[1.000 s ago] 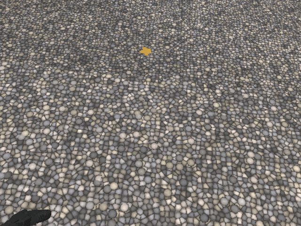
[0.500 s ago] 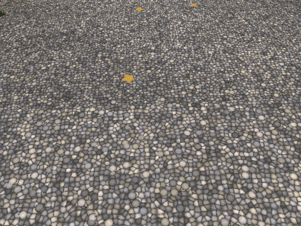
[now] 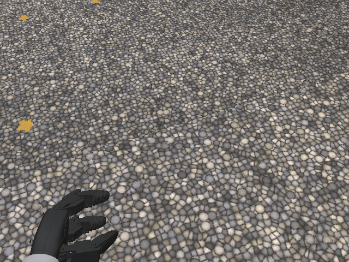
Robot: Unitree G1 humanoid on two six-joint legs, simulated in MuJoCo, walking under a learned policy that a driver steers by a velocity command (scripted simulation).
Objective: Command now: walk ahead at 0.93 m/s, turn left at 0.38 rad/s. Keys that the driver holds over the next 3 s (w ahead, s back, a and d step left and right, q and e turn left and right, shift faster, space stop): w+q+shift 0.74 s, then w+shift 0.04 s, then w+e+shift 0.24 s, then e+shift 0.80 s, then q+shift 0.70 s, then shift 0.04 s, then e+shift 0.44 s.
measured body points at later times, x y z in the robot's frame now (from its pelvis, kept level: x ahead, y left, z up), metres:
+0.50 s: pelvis +0.41 +0.04 -0.01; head +0.42 +0.06 +0.44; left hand +0.37 +0.31 -0.14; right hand +0.66 -0.16 -0.08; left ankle +0.54 +0.11 -0.70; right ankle +0.19 -0.16 -0.61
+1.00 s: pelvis +0.80 +0.18 +0.00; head +0.77 +0.19 +0.45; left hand +0.62 +0.42 -0.12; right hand +1.12 +0.12 -0.05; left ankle +0.65 +0.18 -0.58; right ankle +0.89 +0.09 -0.70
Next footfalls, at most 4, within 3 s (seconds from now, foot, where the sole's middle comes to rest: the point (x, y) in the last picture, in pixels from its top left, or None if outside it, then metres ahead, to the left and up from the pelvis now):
0.46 left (126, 224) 0.57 0.13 -0.73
0.88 right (126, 146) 0.92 0.12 -0.73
1.32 left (35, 150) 1.06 0.57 -0.91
1.74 right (76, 120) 1.23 0.39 -0.91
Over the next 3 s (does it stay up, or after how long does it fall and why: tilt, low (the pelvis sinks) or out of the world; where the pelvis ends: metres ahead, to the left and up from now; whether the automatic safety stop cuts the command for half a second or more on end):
stays up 1.15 0.51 -0.14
